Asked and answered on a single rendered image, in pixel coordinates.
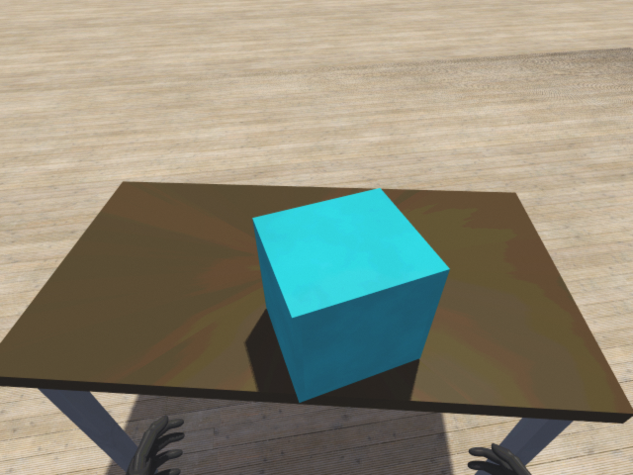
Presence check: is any robot right hand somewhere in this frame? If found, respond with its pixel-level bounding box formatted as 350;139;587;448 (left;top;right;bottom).
468;443;532;475

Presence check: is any carton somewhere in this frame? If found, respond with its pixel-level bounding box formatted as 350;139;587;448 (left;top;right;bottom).
252;188;450;403

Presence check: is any robot left hand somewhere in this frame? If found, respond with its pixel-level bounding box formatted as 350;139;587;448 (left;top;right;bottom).
126;415;185;475

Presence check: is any table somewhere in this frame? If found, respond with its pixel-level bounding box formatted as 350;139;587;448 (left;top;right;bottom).
0;181;633;475

